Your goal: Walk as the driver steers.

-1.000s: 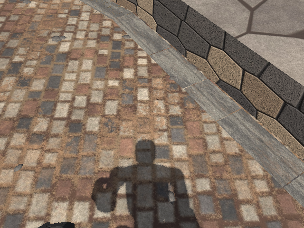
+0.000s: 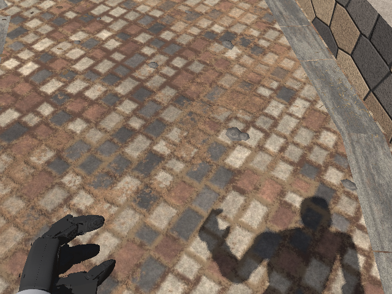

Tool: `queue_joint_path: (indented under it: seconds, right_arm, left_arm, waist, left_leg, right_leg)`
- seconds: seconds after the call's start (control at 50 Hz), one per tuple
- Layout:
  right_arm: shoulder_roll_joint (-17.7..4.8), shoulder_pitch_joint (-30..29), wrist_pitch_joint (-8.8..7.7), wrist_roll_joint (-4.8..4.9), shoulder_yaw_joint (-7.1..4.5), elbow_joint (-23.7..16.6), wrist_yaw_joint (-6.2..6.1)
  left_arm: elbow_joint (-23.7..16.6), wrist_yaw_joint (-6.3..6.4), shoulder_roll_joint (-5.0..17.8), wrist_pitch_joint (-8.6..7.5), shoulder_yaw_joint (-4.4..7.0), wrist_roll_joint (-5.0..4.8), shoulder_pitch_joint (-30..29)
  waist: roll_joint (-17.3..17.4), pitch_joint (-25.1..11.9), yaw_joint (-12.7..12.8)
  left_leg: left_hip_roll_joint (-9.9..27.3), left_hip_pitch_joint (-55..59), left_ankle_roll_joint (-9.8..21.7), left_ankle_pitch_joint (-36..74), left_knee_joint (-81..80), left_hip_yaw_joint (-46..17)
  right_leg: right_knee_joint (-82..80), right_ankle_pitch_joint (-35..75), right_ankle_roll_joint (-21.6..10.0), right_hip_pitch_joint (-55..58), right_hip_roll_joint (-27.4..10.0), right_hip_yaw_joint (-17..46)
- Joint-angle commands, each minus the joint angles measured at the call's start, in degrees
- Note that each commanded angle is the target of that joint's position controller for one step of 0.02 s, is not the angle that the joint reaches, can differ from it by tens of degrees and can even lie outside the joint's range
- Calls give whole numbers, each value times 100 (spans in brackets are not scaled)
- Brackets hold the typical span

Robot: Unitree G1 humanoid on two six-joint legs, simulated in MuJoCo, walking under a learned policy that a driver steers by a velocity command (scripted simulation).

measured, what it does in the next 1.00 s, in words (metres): walks ahead: right foot, then left foot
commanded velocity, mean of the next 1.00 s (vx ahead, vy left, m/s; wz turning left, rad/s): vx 0.24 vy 0.00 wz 0.23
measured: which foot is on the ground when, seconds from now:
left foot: down 0.00-0.12, up 0.14-0.48, down 0.50-1.00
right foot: up 0.00-0.08, down 0.10-1.00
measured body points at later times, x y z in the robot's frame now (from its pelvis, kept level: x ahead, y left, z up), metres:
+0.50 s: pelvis +0.28 -0.05 +0.00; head +0.31 -0.03 +0.45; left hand +0.28 +0.23 -0.13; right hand +0.55 -0.23 -0.07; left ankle +0.35 +0.08 -0.73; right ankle +0.30 -0.17 -0.74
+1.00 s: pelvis +0.33 -0.03 -0.01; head +0.34 -0.02 +0.44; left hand +0.36 +0.25 -0.14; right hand +0.53 -0.24 -0.11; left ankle +0.34 +0.08 -0.74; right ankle +0.30 -0.17 -0.74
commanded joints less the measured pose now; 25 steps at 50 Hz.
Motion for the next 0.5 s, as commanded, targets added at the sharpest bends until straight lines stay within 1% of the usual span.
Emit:
queue_joint_path:
  seconds: [0.02,0.04,0.06,0.08,0.1,0.12,0.14,0.16,0.18,0.2,0.22,0.24,0.26,0.28,0.3,0.34,0.36,0.4,0.44,0.46,0.48,0.5]
  right_arm:
    - [-932,-113,-40,58,-301,-235,-95]
    - [-909,0,14,45,-329,-151,-134]
    - [-917,48,70,16,-359,-107,-173]
    - [-951,-67,112,-26,-373,-145,-184]
    - [-833,-441,131,-130,-296,-349,-148]
    - [-165,109,130,-326,-106,-507,-99]
    - [-358,1131,96,-5,-12,-463,-46]
    - [-871,803,193,42,-77,-286,-57]
    - [-1063,-280,244,-7,-101,-561,-59]
    - [-1088,-923,248,-138,-107,-722,-76]
    - [-993,-1157,229,-212,-111,-848,-71]
    - [-842,-1139,223,-210,-79,-873,-47]
    - [-672,-1056,220,-180,-31,-866,-44]
    - [-498,-989,215,-168,28,-845,-55]
    - [-455,-1014,213,-186,57,-835,-71]
    - [-465,-1057,231,-212,92,-780,-68]
    - [-504,-1146,244,-206,96,-763,-52]
    - [-606,-1450,282,-203,83,-809,-12]
    - [-711,-1710,305,-238,47,-894,11]
    - [-728,-1749,302,-263,29,-905,19]
    - [-742,-1748,293,-294,9,-898,19]
    - [-835,-1796,289,-333,-15,-939,-5]
  left_arm:
    - [-525,-12,605,-118,251,-149,-583]
    - [-525,-24,684,-159,292,-122,-593]
    - [-475,-24,798,-206,365,-78,-385]
    - [-335,-19,921,-255,455,-20,250]
    - [-143,-32,1030,-255,472,56,1358]
    - [14,-64,1352,-223,460,170,2119]
    - [361,-207,1502,-171,526,148,2530]
    - [110,-187,973,-51,443,125,2224]
    - [43,-134,607,57,316,121,1739]
    - [98,-129,546,104,224,119,1413]
    - [248,-133,593,82,206,114,1377]
    - [396,-140,589,62,190,134,1418]
    - [512,-156,535,48,168,112,1345]
    - [613,-159,579,52,173,87,1251]
    - [694,-147,699,76,206,66,1208]
    - [812,-108,952,174,273,6,1078]
    - [865,-94,1013,218,287,-29,1071]
    - [971,-82,998,277,261,-75,1133]
    - [1071,-85,994,318,234,-87,1197]
    - [1107,-86,989,340,216,-98,1173]
    - [1147,-87,934,358,182,-115,1182]
    - [1229,-91,767,357,112,-89,1359]
  waist:
    - [799,124,79]
    - [849,128,52]
    - [901,-39,153]
    - [933,-513,529]
    - [1065,-1352,1135]
    - [-485,-2408,896]
    - [-2687,-3488,683]
    - [-1462,-3208,934]
    - [-687,-2125,1081]
    - [109,-1342,978]
    - [146,-939,840]
    - [57,-776,716]
    - [-87,-702,596]
    - [-175,-737,494]
    - [-220,-837,485]
    - [-281,-1126,451]
    - [-323,-1157,482]
    - [-351,-1076,573]
    - [-367,-928,620]
    - [-378,-850,584]
    - [-387,-784,548]
    - [-282,-731,571]
  left_leg:
    - [799,-1282,380,899,-514,-1073]
    - [871,-755,282,1486,-167,-1122]
    - [897,-278,154,2545,341,-1124]
    - [798,2,-68,3687,1173,-975]
    - [753,-345,-318,3822,2517,-766]
    - [170,-1871,-643,241,4577,-229]
    - [-124,-3363,-881,-1957,6392,-97]
    - [447,-3683,-964,-1446,6724,-219]
    - [620,-3821,-1021,-1039,6436,218]
    - [765,-3644,-1048,-899,6054,456]
    - [904,-3514,-1020,-850,5591,457]
    - [1013,-3241,-976,-938,5119,503]
    - [1058,-3093,-963,-976,4518,578]
    - [1074,-2927,-978,-902,3908,698]
    - [1057,-2720,-1017,-604,3418,819]
    - [1049,-2035,-1013,342,2569,971]
    - [1011,-1789,-994,742,2241,1033]
    - [980,-1508,-934,1230,1735,1040]
    - [954,-1309,-817,1414,1231,1039]
    - [917,-1107,-730,1580,851,1091]
    - [880,-811,-618,1821,395,1140]
    - [1062,-495,-471,2314,-27,936]
  right_leg:
    - [-817,484,68,1669,502,-494]
    - [-1033,450,-12,1536,511,-534]
    - [-1144,363,-142,1656,591,-630]
    - [-1262,664,-315,2308,656,-809]
    - [-831,1178,-591,3691,151,-596]
    - [11,3265,-1209,5795,-1253,931]
    - [-579,2038,-2377,7113,-2583,3894]
    - [-898,201,-2167,6695,-2181,3631]
    - [-1039,513,-1887,5694,-1757,2380]
    - [-1140,1543,-1714,4551,-1455,1591]
    - [-1159,2444,-1710,3887,-1311,1226]
    - [-1291,2848,-1643,3458,-1105,851]
    - [-1401,3054,-1613,3235,-960,571]
    - [-1502,3300,-1651,3083,-933,384]
    - [-1585,3603,-1749,2986,-972,263]
    - [-1669,3629,-1757,2739,-929,-137]
    - [-1723,3351,-1708,2643,-874,-294]
    - [-1763,2536,-1603,2575,-845,-391]
    - [-1671,1671,-1504,2554,-861,-347]
    - [-1561,1189,-1418,2497,-827,-336]
    - [-1420,627,-1275,2409,-728,-328]
    - [-1242,65,-1017,2288,-538,-366]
